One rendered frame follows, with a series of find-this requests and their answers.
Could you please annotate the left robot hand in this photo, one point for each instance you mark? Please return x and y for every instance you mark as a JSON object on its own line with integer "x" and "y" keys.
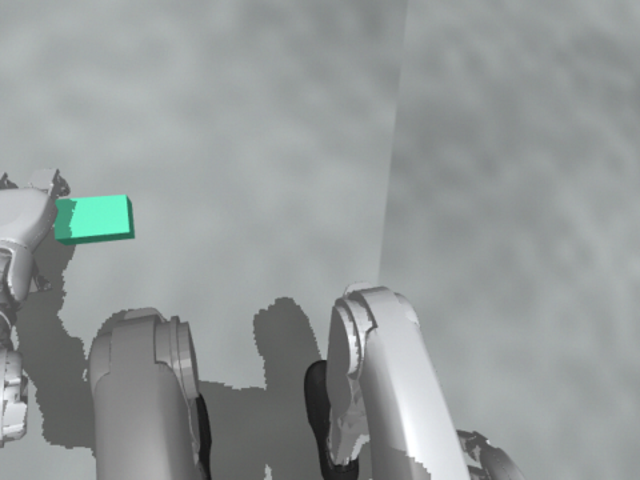
{"x": 28, "y": 214}

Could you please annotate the left robot foot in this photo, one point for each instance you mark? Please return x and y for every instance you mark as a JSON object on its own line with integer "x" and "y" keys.
{"x": 205, "y": 438}

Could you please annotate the left robot arm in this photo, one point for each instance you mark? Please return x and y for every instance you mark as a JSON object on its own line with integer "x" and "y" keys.
{"x": 16, "y": 270}

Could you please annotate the right robot foot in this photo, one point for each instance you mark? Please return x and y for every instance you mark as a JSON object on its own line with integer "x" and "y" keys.
{"x": 318, "y": 412}

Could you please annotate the right robot hand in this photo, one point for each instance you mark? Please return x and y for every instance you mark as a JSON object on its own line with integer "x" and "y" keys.
{"x": 495, "y": 463}

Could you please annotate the small box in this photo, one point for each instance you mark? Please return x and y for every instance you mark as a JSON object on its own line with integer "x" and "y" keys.
{"x": 94, "y": 219}

